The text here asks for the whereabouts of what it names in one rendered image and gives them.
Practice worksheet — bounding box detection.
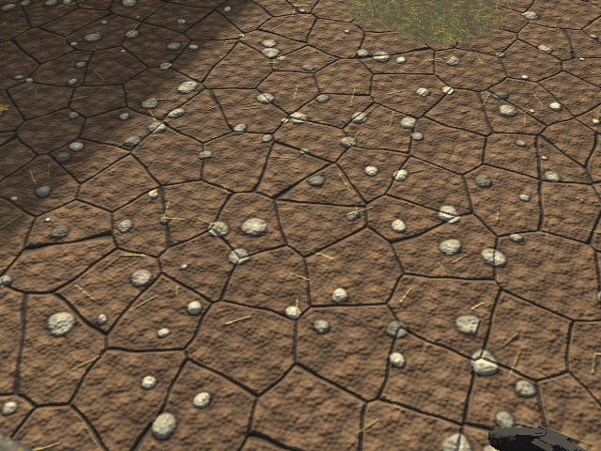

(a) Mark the right robot hand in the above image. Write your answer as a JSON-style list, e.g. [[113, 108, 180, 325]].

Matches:
[[488, 426, 587, 451]]

